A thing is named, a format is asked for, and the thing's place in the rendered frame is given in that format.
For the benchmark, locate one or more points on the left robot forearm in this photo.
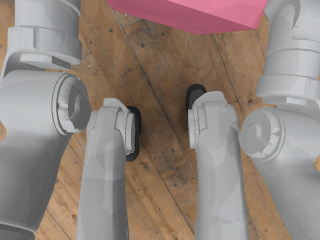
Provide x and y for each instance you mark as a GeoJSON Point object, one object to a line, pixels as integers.
{"type": "Point", "coordinates": [45, 36]}

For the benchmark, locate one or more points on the robot left foot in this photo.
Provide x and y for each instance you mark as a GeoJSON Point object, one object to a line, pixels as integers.
{"type": "Point", "coordinates": [138, 126]}

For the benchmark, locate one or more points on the right robot upper arm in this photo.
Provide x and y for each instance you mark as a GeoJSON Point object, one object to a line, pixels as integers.
{"type": "Point", "coordinates": [284, 145]}

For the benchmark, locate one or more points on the carton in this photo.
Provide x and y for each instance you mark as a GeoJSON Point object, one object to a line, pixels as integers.
{"type": "Point", "coordinates": [199, 17]}

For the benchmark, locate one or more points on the right robot forearm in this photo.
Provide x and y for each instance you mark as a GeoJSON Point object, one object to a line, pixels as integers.
{"type": "Point", "coordinates": [290, 78]}

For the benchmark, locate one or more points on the left robot upper arm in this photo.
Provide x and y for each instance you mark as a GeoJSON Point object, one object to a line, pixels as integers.
{"type": "Point", "coordinates": [40, 110]}

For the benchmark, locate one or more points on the robot left thigh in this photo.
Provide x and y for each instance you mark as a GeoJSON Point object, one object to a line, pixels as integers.
{"type": "Point", "coordinates": [102, 210]}

